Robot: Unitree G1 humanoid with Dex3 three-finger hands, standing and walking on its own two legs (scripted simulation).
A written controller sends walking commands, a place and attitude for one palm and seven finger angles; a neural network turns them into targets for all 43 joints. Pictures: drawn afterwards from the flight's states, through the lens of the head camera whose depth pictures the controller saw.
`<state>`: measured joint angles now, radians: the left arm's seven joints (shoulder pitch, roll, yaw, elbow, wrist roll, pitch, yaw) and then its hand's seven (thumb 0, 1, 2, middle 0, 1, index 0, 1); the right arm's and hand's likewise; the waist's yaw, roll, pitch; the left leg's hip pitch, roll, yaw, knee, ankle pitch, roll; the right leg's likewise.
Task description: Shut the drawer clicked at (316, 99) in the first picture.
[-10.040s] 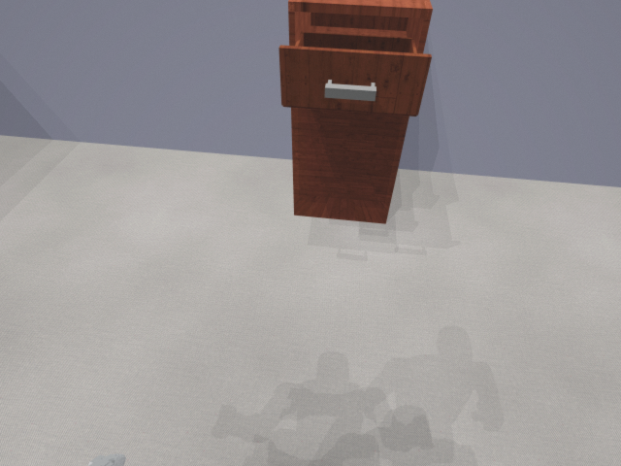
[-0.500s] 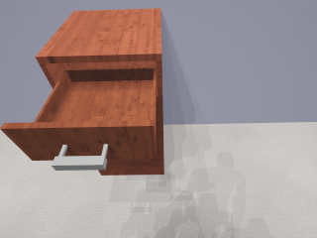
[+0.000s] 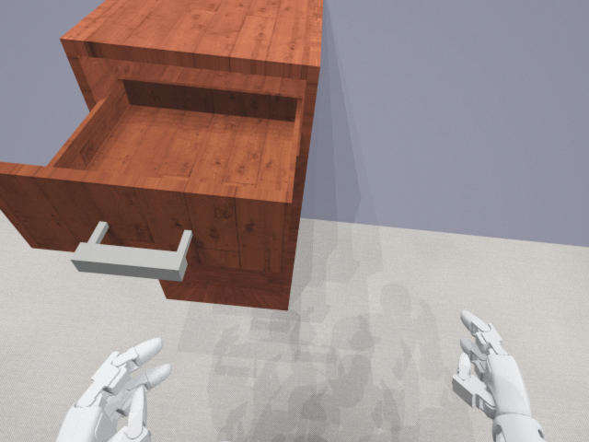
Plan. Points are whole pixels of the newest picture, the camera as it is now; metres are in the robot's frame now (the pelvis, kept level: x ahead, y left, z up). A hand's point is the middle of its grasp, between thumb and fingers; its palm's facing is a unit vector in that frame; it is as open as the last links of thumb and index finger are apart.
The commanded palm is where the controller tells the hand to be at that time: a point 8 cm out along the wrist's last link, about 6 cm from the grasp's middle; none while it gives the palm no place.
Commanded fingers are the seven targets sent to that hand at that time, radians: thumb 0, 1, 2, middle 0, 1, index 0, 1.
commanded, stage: raise the hand and make a fist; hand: left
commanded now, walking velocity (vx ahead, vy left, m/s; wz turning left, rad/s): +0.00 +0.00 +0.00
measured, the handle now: (138, 247) +0.33 +0.25 +0.08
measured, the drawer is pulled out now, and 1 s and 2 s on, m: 0.30 0.30 0.30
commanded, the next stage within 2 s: bring the fist close to the handle in 1.50 s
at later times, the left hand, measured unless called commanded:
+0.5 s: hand (102, 388) +0.15 +0.21 +0.09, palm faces +0.13 -0.99 -0.09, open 3.6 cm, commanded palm +0.10 +0.25 +0.10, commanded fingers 0.00 0.90 0.90 -1.12 -1.30 -1.12 -1.30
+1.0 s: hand (90, 365) +0.16 +0.21 +0.15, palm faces +0.07 -0.99 -0.10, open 3.2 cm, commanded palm +0.10 +0.26 +0.17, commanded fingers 0.00 0.90 0.90 -1.40 -1.60 -1.40 -1.60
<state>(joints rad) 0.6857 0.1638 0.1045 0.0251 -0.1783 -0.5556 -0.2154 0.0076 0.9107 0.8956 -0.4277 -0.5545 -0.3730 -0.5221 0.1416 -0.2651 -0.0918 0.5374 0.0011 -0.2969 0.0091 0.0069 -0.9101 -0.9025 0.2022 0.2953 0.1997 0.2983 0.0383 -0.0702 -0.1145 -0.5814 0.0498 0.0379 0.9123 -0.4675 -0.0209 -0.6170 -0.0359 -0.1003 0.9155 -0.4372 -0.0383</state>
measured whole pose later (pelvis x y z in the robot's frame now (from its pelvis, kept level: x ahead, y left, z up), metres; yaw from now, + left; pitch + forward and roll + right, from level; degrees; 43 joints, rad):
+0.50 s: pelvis +0.00 +0.01 +0.00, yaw +1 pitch +7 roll -1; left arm 0.70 0.21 0.20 -0.30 -0.28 -0.31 -0.21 0.01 0.90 0.90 -0.92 -1.09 -0.93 -1.09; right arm 0.31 -0.22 -0.01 0.58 0.05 -0.25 -0.05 0.01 -0.90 -0.90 0.21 0.30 0.20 0.30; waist 0.02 0.03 -0.10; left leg -0.57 0.05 0.02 0.92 -0.47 0.00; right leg -0.58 -0.04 -0.12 0.88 -0.42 -0.02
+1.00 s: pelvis +0.01 +0.02 +0.02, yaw +1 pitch +1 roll -2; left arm 0.68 0.24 0.16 -0.50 -0.26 -0.08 -0.22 0.01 0.90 0.90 -1.36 -1.57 -1.37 -1.57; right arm 0.23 -0.20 0.07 0.53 0.07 -0.34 -0.05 0.01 -0.90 -0.90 0.21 0.30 0.21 0.30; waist 0.07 0.06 -0.11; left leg -0.36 0.03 0.02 0.77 -0.43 0.01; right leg -0.36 -0.04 -0.12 0.72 -0.38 0.00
